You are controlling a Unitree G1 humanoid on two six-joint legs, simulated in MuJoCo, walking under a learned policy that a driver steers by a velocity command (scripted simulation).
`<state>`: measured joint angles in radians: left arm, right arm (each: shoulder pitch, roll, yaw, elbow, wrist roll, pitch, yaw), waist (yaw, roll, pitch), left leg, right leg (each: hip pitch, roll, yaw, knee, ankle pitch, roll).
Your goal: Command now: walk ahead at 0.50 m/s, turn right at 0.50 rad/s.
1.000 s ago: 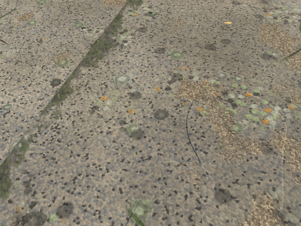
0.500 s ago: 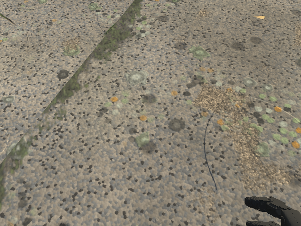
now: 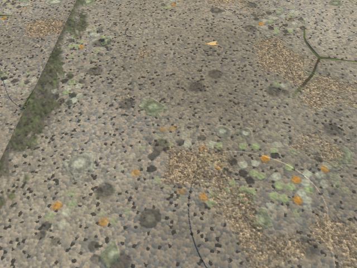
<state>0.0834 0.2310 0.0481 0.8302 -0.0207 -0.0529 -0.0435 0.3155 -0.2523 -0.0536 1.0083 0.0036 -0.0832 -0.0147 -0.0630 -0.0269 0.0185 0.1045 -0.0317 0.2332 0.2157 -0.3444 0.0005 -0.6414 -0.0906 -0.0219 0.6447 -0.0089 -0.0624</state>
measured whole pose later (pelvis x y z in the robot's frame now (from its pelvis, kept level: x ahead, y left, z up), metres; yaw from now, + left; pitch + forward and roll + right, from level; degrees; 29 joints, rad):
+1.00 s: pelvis +0.55 -0.12 +0.01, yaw -28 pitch +3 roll +2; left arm 0.07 0.25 0.04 0.63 -0.02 -0.06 -0.03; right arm 0.38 -0.29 -0.06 0.92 0.03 -0.08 0.02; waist -0.11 -0.04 0.01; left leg 0.02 0.00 0.10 0.25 -0.31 -0.01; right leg -0.58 -0.07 0.01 0.59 -0.07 -0.03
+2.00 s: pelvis +0.97 -0.29 +0.01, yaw +0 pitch +4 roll -1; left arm 0.11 0.29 0.05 0.70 0.01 -0.02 0.03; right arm 0.19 -0.31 -0.08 0.69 0.01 0.03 -0.03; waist -0.03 -0.02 0.02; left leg -0.34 -0.13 -0.17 0.50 -0.20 0.07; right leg -0.56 0.00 0.12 0.76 -0.25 0.09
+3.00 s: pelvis +1.01 -0.27 +0.01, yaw +12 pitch -1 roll +0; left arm 0.21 0.27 0.04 0.93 0.01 -0.01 0.04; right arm 0.21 -0.23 -0.04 0.81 -0.01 0.01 -0.01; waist 0.02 0.00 0.03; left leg -0.16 -0.04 -0.03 0.49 -0.30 0.03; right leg -0.20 -0.07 0.01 0.46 -0.24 0.08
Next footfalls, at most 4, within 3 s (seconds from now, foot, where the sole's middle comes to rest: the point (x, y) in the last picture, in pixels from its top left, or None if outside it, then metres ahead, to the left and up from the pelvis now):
0.06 right None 0.22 -0.11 -0.77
0.56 left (173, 251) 0.54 0.03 -0.77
1.06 right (262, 215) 0.66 -0.32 -0.77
1.60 left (220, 143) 1.03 -0.21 -0.77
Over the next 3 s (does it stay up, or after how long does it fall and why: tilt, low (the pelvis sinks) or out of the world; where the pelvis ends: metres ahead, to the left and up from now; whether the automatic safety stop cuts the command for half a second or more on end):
stays up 1.01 -0.27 0.01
